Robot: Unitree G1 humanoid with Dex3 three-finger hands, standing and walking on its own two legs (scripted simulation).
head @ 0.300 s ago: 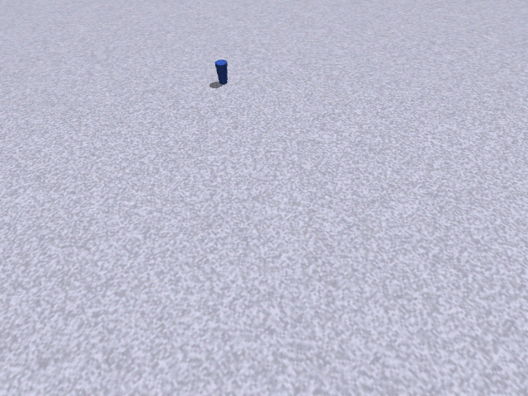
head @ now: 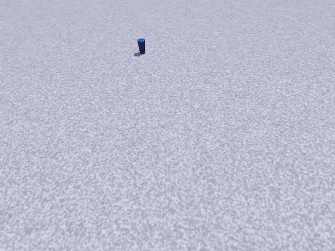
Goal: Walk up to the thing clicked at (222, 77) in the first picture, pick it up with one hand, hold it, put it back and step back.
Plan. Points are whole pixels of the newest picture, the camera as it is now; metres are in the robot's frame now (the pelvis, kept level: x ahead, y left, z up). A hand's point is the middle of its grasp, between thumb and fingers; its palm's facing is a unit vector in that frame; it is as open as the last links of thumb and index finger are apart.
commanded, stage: stand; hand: left
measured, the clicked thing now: (141, 46) +2.28 +0.36 -0.71
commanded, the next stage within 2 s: walk up in 0.82 s
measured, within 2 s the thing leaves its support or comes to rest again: neither
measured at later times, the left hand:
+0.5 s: hand out of the picture +0.07 +0.25 -0.16, palm faces -0.03 -0.94 -0.34, open 7.4 cm
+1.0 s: hand out of the picture +0.07 +0.30 -0.14, palm faces +0.06 -0.93 -0.35, open 7.4 cm
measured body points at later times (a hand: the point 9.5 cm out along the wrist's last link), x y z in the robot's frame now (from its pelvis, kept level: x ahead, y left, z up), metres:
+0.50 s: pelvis +0.00 +0.00 +0.00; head +0.01 +0.00 +0.45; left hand +0.07 +0.30 -0.13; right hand +0.07 -0.30 -0.13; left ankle +0.00 +0.12 -0.75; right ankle +0.00 -0.12 -0.75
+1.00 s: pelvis +0.02 +0.02 +0.00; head +0.03 +0.02 +0.45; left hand +0.06 +0.34 -0.12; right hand +0.12 -0.31 -0.12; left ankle +0.03 +0.14 -0.71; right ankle -0.01 -0.12 -0.75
